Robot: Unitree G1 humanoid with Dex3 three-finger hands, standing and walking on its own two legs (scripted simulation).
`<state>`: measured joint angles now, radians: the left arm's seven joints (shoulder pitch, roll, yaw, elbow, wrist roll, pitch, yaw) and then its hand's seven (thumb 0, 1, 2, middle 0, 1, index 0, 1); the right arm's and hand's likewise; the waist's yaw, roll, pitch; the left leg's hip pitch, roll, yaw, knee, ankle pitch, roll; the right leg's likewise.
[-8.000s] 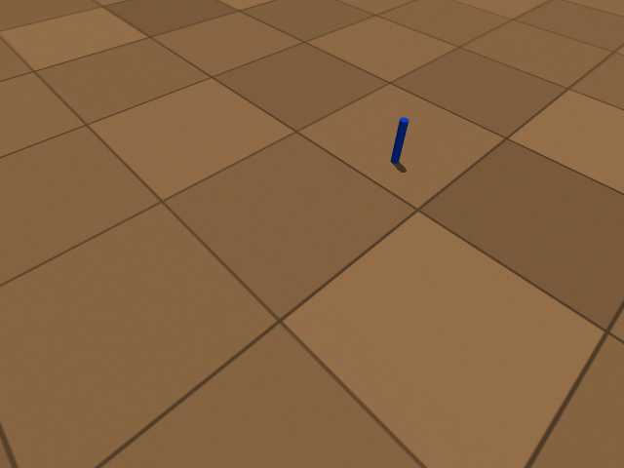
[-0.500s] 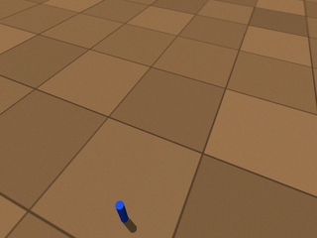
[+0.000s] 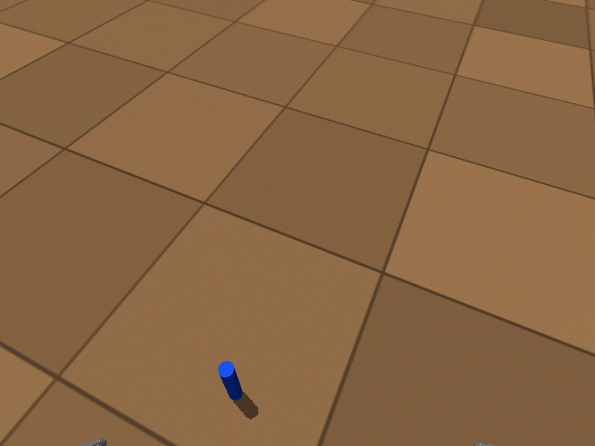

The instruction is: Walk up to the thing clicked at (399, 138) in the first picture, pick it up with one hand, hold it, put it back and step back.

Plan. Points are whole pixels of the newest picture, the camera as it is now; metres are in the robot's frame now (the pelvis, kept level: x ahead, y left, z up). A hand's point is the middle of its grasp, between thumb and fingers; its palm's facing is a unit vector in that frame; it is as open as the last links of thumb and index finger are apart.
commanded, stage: go down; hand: left
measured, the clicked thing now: (231, 382) +0.39 +0.18 -0.66
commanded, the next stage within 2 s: none
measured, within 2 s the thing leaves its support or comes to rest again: neither
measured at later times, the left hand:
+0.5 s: hand out of the picture +0.15 +0.27 -0.19, palm faces +0.05 -0.95 -0.31, open 16.8 cm
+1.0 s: hand out of the picture +0.17 +0.31 -0.24, palm faces +0.10 -0.96 -0.25, open 17.4 cm
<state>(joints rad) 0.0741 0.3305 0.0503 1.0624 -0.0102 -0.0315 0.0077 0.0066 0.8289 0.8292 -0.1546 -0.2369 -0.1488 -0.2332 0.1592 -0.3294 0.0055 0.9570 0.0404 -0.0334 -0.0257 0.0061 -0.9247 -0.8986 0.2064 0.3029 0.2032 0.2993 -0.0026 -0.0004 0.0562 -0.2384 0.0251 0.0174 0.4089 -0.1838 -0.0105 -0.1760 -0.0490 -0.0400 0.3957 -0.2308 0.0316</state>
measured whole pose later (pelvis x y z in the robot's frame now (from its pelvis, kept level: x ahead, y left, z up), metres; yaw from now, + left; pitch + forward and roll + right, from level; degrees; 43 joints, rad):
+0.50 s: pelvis -0.01 +0.00 -0.06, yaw -1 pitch +13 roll -2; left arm 0.17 0.36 0.26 0.66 0.04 0.12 -0.11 0.00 -0.41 0.08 -0.09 -0.08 -0.08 -0.08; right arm 0.24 -0.25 -0.03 0.63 0.02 -0.10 -0.04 0.01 -0.87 -0.88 0.21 0.30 0.20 0.30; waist -0.03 0.00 -0.07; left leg -0.77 0.06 0.00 0.97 -0.43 -0.01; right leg -0.70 -0.03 -0.03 0.94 -0.46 0.03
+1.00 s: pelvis -0.03 +0.00 -0.13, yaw -1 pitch +22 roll -3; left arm 0.13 0.45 0.40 0.59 -0.04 0.01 -0.27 -0.01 -0.54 0.01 -0.10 -0.05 -0.09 -0.04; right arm 0.19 -0.26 0.00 0.56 -0.01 -0.21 -0.08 0.01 -0.90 -0.89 0.21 0.30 0.21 0.30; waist -0.03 -0.02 -0.14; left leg -1.18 0.06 -0.04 1.33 -0.54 -0.02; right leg -1.10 -0.03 -0.05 1.30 -0.59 0.02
